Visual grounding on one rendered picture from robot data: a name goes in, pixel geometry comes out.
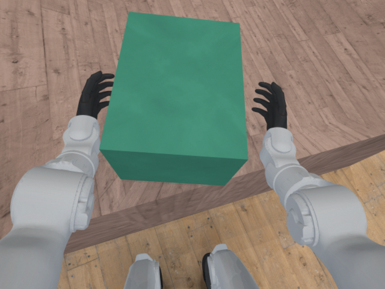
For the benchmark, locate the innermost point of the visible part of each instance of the left robot hand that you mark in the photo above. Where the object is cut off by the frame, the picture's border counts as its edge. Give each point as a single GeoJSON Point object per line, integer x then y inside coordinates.
{"type": "Point", "coordinates": [89, 102]}

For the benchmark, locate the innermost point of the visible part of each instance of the right robot upper arm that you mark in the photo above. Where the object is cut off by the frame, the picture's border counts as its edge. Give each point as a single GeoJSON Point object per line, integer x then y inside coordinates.
{"type": "Point", "coordinates": [330, 221]}

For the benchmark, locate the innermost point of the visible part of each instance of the left robot forearm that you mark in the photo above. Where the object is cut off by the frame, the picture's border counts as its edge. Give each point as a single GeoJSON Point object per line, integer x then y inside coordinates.
{"type": "Point", "coordinates": [80, 153]}

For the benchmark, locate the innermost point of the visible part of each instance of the robot left shin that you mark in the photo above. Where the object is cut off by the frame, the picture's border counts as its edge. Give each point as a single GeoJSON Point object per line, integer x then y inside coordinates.
{"type": "Point", "coordinates": [142, 256]}

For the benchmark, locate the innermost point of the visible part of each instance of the carton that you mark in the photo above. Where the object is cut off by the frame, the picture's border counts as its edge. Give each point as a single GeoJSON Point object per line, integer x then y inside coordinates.
{"type": "Point", "coordinates": [177, 109]}

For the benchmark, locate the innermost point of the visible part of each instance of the right robot forearm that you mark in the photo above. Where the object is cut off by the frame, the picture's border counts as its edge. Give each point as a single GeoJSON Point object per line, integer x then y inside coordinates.
{"type": "Point", "coordinates": [283, 172]}

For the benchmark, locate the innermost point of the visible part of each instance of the robot right shin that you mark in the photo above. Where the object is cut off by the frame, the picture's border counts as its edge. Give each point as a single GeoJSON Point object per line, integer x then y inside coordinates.
{"type": "Point", "coordinates": [218, 247]}

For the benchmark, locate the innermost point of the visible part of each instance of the robot shin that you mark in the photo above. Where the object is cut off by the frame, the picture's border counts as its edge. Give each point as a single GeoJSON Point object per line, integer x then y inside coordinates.
{"type": "Point", "coordinates": [142, 256]}
{"type": "Point", "coordinates": [218, 247]}

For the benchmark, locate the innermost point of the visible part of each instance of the right robot hand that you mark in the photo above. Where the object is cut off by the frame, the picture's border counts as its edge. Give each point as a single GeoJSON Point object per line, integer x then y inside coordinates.
{"type": "Point", "coordinates": [276, 114]}

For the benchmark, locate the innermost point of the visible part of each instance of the left robot upper arm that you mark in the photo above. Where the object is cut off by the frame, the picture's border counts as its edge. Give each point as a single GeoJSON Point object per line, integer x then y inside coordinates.
{"type": "Point", "coordinates": [50, 206]}

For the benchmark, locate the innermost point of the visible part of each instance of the pedestal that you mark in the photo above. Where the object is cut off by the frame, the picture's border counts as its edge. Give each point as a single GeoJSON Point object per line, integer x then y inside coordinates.
{"type": "Point", "coordinates": [328, 57]}

